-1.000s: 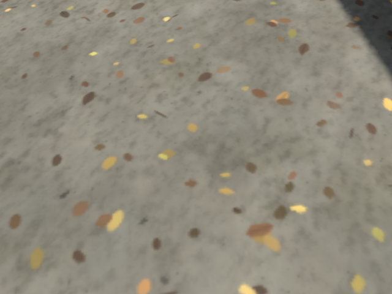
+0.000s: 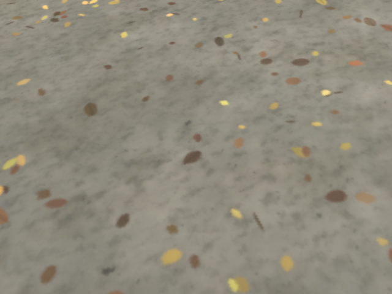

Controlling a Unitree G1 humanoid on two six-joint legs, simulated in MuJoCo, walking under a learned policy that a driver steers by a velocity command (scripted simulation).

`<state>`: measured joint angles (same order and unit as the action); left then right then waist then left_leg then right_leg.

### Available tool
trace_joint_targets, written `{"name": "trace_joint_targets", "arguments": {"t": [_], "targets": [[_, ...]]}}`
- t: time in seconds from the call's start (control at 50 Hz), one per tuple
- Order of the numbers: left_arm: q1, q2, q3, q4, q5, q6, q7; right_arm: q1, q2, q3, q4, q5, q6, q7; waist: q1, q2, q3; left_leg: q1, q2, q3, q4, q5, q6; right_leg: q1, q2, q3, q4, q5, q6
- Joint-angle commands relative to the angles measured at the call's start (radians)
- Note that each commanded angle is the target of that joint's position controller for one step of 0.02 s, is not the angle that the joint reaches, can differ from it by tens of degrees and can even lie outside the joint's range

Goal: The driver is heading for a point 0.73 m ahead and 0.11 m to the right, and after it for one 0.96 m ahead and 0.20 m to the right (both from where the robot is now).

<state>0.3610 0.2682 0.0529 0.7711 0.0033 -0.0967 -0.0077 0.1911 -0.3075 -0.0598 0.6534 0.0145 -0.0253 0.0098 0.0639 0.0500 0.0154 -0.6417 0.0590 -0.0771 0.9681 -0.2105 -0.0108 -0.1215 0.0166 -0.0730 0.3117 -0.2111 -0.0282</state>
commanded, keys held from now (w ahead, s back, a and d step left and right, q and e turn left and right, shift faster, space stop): w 0.08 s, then w+e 0.84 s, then w+q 0.08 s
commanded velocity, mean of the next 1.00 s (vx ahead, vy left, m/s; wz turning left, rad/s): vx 0.50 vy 0.00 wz -0.32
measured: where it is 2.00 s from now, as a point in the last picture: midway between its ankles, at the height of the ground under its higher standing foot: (261, 176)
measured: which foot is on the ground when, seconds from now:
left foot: up 0.00-0.20, down 0.22-0.74, up 0.76-1.00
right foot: down 0.00-0.22, up 0.24-0.72, down 0.74-1.00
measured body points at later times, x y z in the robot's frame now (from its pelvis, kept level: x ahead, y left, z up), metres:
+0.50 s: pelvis +0.26 +0.05 +0.00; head +0.28 +0.05 +0.45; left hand +0.44 +0.31 -0.11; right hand +0.28 -0.24 -0.11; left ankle +0.24 +0.15 -0.75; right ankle +0.34 -0.13 -0.67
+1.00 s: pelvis +0.51 -0.07 +0.00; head +0.53 -0.09 +0.45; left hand +0.70 +0.16 -0.10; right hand +0.57 -0.39 -0.10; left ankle +0.68 +0.07 -0.67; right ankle +0.48 -0.13 -0.75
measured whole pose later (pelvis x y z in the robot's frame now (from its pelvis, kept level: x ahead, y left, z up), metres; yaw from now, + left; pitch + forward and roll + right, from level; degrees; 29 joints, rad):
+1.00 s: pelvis +0.51 -0.07 +0.00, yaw -24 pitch +1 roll +0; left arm 0.31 0.27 0.06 0.71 -0.01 -0.05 -0.01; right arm 0.11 -0.31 -0.06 0.72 -0.01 -0.09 0.00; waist 0.04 0.03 0.05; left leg -0.65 0.11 -0.07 0.92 -0.17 -0.05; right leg -0.19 0.10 0.06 0.34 -0.16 -0.09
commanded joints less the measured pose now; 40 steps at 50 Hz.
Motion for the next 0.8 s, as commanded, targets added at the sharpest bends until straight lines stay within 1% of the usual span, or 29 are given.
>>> {"name": "trace_joint_targets", "arguments": {"t": [0.02, 0.06, 0.1, 0.14, 0.16, 0.18, 0.2, 0.22, 0.24, 0.26, 0.28, 0.3, 0.32, 0.34, 0.36, 0.38, 0.42, 0.46, 0.5, 0.54, 0.6, 0.64, 0.68, 0.7, 0.72, 0.74, 0.76, 0.78, 0.8], "targets": [[-0.061, 0.169, 0.040, -0.048, -0.013, -0.011, 0.002, -0.073, -0.006, 0.012, -0.075, -0.005, -0.026, 0.015, -0.016, -0.120, 0.022, -0.028, 0.024, 0.020, -0.190, 0.132, 0.001, 0.031, -0.246, 0.157, -0.162, 0.230, -0.174], [-0.027, 0.187, 0.043, -0.023, -0.023, -0.003, 0.003, -0.140, -0.001, 0.018, -0.088, -0.001, -0.036, 0.025, 0.008, -0.119, 0.034, 0.022, 0.012, 0.057, -0.288, 0.183, 0.005, 0.032, -0.241, 0.126, -0.160, 0.234, -0.163], [0.016, 0.199, 0.044, 0.005, -0.032, 0.006, 0.001, -0.196, -0.010, 0.017, -0.108, 0.005, -0.042, 0.031, 0.023, -0.125, 0.048, 0.051, 0.000, 0.068, -0.352, 0.174, 0.019, 0.061, -0.261, 0.138, -0.148, 0.250, -0.158], [0.033, 0.210, 0.046, 0.026, -0.039, 0.019, 0.002, -0.215, -0.031, 0.009, -0.123, 0.007, -0.051, 0.035, 0.007, -0.136, 0.054, 0.082, -0.016, 0.069, -0.412, 0.119, 0.042, 0.103, -0.284, 0.164, -0.114, 0.305, -0.147], [0.030, 0.221, 0.049, 0.032, -0.040, 0.026, 0.004, -0.190, -0.049, 0.002, -0.119, 0.006, -0.055, 0.036, -0.018, -0.144, 0.041, 0.135, -0.029, 0.074, -0.442, 0.098, 0.055, 0.116, -0.288, 0.171, -0.079, 0.363, -0.137], [0.012, 0.230, 0.050, 0.034, -0.043, 0.031, 0.007, -0.117, -0.073, -0.013, -0.099, 0.002, -0.059, 0.033, -0.072, -0.142, 0.000, 0.261, -0.052, 0.092, -0.489, 0.113, 0.075, 0.104, -0.270, 0.152, 0.005, 0.489, -0.118], [0.012, 0.214, 0.042, 0.036, -0.040, 0.032, 0.008, 0.017, -0.117, -0.038, -0.057, -0.004, -0.058, 0.024, -0.139, -0.124, -0.089, 0.473, -0.068, 0.103, -0.509, 0.140, 0.099, 0.049, -0.220, 0.115, 0.162, 0.571, -0.090], [0.001, 0.159, 0.018, 0.013, -0.019, 0.026, 0.008, 0.190, -0.181, -0.061, -0.026, -0.018, -0.053, 0.009, -0.215, -0.066, -0.229, 0.767, 0.080, -0.037, -0.466, 0.154, 0.151, -0.136, -0.167, 0.081, 0.427, 0.362, -0.048], [0.108, 0.033, -0.019, -0.017, -0.011, 0.012, 0.006, 0.241, -0.266, -0.074, -0.019, -0.035, -0.043, 0.000, -0.160, 0.198, -0.363, 1.060, 0.352, -0.476, -0.539, 0.008, 0.286, -0.504, -0.007, 0.057, 0.788, -0.284, 0.022], [0.078, 0.125, 0.003, 0.001, -0.035, 0.001, 0.006, 0.251, -0.181, -0.054, -0.019, -0.029, -0.042, 0.000, -0.198, 0.145, -0.373, 1.004, 0.360, -0.598, -0.625, -0.116, 0.303, -0.594, -0.021, 0.197, 0.936, -0.376, 0.024], [0.010, 0.173, 0.022, -0.023, -0.055, -0.001, 0.005, 0.199, -0.135, -0.037, -0.009, -0.018, -0.045, 0.001, -0.183, 0.114, -0.220, 0.898, 0.327, -0.444, -0.646, -0.109, 0.266, -0.662, -0.065, 0.193, 0.969, -0.300, 0.018], [-0.034, 0.164, 0.021, -0.032, -0.048, 0.002, 0.008, 0.140, -0.101, -0.027, -0.005, -0.013, -0.049, 0.003, -0.154, 0.078, -0.142, 0.781, 0.280, -0.327, -0.673, -0.058, 0.241, -0.648, -0.104, 0.168, 0.939, -0.217, 0.018], [-0.056, 0.155, 0.024, -0.034, -0.034, 0.008, 0.010, 0.086, -0.069, -0.019, -0.001, -0.017, -0.054, 0.007, -0.124, 0.066, -0.086, 0.679, 0.245, -0.247, -0.710, -0.006, 0.227, -0.620, -0.129, 0.165, 0.899, -0.153, 0.023], [-0.038, 0.141, 0.027, -0.027, -0.031, 0.023, 0.010, 0.050, -0.045, -0.014, 0.002, -0.024, -0.064, 0.009, -0.090, 0.079, -0.059, 0.598, 0.217, -0.176, -0.748, 0.051, 0.215, -0.560, -0.151, 0.175, 0.874, -0.106, 0.026], [-0.018, 0.118, 0.025, -0.020, -0.034, 0.037, 0.009, 0.029, -0.039, -0.017, 0.009, -0.027, -0.073, 0.010, -0.069, 0.078, -0.048, 0.547, 0.211, -0.130, -0.781, 0.087, 0.216, -0.517, -0.155, 0.175, 0.863, -0.078, 0.032], [-0.013, 0.094, 0.021, -0.018, -0.035, 0.049, 0.009, 0.020, -0.041, -0.020, 0.020, -0.027, -0.082, 0.010, -0.057, 0.059, -0.034, 0.515, 0.213, -0.089, -0.805, 0.137, 0.222, -0.506, -0.158, 0.175, 0.851, -0.064, 0.038], [-0.045, 0.080, 0.021, -0.036, -0.030, 0.063, 0.011, 0.014, -0.060, -0.030, 0.042, -0.029, -0.094, 0.004, -0.046, 0.026, 0.003, 0.490, 0.216, -0.012, -0.836, 0.208, 0.223, -0.536, -0.160, 0.186, 0.803, -0.007, 0.050], [-0.090, 0.073, 0.019, -0.055, -0.026, 0.065, 0.007, 0.025, -0.076, -0.037, 0.063, -0.031, -0.094, -0.004, -0.054, 0.010, 0.022, 0.508, 0.207, 0.060, -0.846, 0.243, 0.216, -0.570, -0.158, 0.189, 0.706, 0.089, 0.055], [-0.143, 0.061, 0.012, -0.071, -0.026, 0.060, -0.007, 0.030, -0.094, -0.041, 0.076, -0.028, -0.090, -0.011, -0.070, 0.004, 0.035, 0.517, 0.188, 0.133, -0.851, 0.254, 0.199, -0.552, -0.151, 0.162, 0.580, 0.197, 0.049], [-0.219, 0.050, 0.005, -0.097, -0.024, 0.057, -0.022, 0.053, -0.116, -0.048, 0.090, -0.023, -0.083, -0.017, -0.100, -0.011, 0.057, 0.534, 0.194, 0.180, -0.856, 0.255, 0.190, -0.536, -0.143, 0.121, 0.477, 0.253, 0.038], [-0.307, 0.053, 0.002, -0.142, -0.025, 0.058, -0.039, 0.100, -0.142, -0.058, 0.117, -0.008, -0.067, -0.019, -0.130, -0.020, 0.086, 0.625, 0.222, 0.218, -0.837, 0.260, 0.175, -0.558, -0.136, 0.088, 0.379, 0.232, 0.009], [-0.340, 0.065, 0.006, -0.169, -0.024, 0.060, -0.049, 0.116, -0.157, -0.064, 0.131, 0.003, -0.051, -0.019, -0.132, -0.015, 0.091, 0.695, 0.239, 0.239, -0.792, 0.323, 0.158, -0.565, -0.122, 0.059, 0.342, 0.165, -0.017], [-0.320, 0.090, 0.019, -0.185, -0.022, 0.065, -0.054, 0.108, -0.184, -0.072, 0.133, 0.010, -0.037, -0.023, -0.102, 0.012, 0.051, 0.737, 0.241, 0.269, -0.681, 0.603, 0.136, -0.484, -0.069, 0.005, 0.328, 0.066, -0.054], [-0.260, 0.114, 0.034, -0.178, -0.022, 0.069, -0.054, 0.100, -0.198, -0.075, 0.131, 0.015, -0.028, -0.026, -0.062, 0.028, 0.002, 0.741, 0.233, 0.285, -0.570, 0.769, 0.122, -0.390, -0.028, -0.027, 0.330, 0.017, -0.077], [-0.127, 0.153, 0.059, -0.148, -0.025, 0.072, -0.048, 0.084, -0.199, -0.073, 0.126, 0.020, -0.020, -0.028, 0.018, 0.018, -0.070, 0.697, 0.203, 0.314, -0.382, 0.848, 0.098, -0.209, 0.025, -0.051, 0.283, 0.035, -0.108], [0.045, 0.222, 0.096, -0.101, -0.028, 0.080, -0.031, 0.096, -0.172, -0.061, 0.118, 0.011, -0.022, -0.032, 0.096, -0.027, -0.161, 0.520, 0.162, 0.324, -0.121, 0.707, 0.055, 0.082, 0.031, 0.013, 0.250, 0.077, -0.149], [0.064, 0.349, 0.121, -0.096, -0.037, 0.082, -0.014, 0.169, -0.035, -0.018, 0.064, -0.035, -0.039, -0.026, 0.010, -0.303, -0.216, 0.071, 0.002, 0.303, 0.260, -0.121, -0.019, 0.410, -0.232, 0.516, 0.192, -0.007, -0.304], [0.069, 0.319, 0.102, -0.142, -0.028, 0.061, -0.022, 0.128, -0.054, -0.007, 0.044, -0.015, -0.079, -0.015, 0.031, -0.252, -0.397, -0.090, -0.107, 0.037, 0.438, -0.405, -0.027, 0.525, -0.362, 0.943, 0.006, -0.165, -0.421], [0.046, 0.242, 0.080, -0.132, -0.019, 0.044, -0.029, 0.015, -0.128, -0.027, 0.016, 0.026, -0.102, -0.005, 0.064, -0.157, -0.286, -0.189, -0.048, -0.020, 0.443, -0.318, -0.003, 0.472, -0.339, 0.817, -0.033, -0.129, -0.354]]}}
